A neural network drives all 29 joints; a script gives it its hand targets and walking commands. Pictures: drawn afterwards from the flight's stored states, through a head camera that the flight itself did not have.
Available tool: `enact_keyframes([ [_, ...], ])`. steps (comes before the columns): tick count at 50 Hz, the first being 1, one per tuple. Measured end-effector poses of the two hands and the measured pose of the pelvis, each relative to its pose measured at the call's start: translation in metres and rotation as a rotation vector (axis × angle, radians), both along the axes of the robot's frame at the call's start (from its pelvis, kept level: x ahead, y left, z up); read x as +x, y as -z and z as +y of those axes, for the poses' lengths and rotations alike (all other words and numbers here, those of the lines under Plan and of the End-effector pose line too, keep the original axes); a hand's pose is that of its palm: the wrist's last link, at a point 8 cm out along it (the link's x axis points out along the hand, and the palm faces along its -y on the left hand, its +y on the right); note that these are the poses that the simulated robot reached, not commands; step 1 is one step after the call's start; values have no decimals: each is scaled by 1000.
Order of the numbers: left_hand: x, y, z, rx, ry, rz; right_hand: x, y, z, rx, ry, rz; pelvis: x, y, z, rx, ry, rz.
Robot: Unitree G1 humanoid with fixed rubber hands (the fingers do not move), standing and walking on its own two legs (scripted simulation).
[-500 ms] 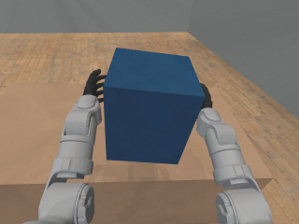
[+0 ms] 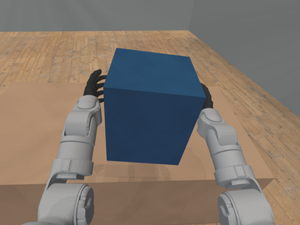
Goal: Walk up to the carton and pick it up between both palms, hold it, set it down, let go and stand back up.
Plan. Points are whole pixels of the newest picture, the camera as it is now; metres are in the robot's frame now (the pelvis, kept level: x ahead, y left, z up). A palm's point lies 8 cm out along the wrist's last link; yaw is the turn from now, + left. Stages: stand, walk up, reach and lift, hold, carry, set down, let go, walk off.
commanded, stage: hold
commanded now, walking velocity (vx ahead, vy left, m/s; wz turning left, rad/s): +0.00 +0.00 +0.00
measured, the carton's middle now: (148, 108) +0.40 +0.00 +0.15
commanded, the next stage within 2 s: none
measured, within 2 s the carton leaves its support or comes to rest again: neither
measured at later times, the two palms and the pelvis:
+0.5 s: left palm (92, 98) +0.38 +0.15 +0.19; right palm (204, 111) +0.37 -0.15 +0.17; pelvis +0.00 +0.00 +0.00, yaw +0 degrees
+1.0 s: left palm (91, 99) +0.38 +0.15 +0.19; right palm (204, 111) +0.37 -0.15 +0.17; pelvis +0.00 +0.00 +0.00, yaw +0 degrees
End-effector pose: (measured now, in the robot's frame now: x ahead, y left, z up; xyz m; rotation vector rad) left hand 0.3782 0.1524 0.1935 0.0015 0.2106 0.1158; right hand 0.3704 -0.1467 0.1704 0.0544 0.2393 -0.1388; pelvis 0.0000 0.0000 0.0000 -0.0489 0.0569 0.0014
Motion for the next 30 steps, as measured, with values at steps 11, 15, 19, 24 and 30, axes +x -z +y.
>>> enact_keyframes([
  [11, -2, -3, 0, -21, -4, -7, -2, -2, 0, 35, 10, -7, -1, 0, 0, 0, 0, -1],
  [15, -1, -3, 0, -20, -4, -4, -1, -1, 0, 34, 9, -5, 0, 0, 0, 0, 0, -1],
  [19, 0, -1, 0, -20, -4, 0, 0, 0, 0, 32, 8, -1, 0, 0, 0, 0, 0, 0],
  [24, 0, 0, 0, -18, -3, 1, 0, 0, 0, 27, 8, -1, 0, 0, 0, 0, 0, 0],
  [30, -1, 0, 0, -11, -4, -1, 0, -1, 0, 21, 4, -3, 0, 0, 0, 0, 0, 0],
])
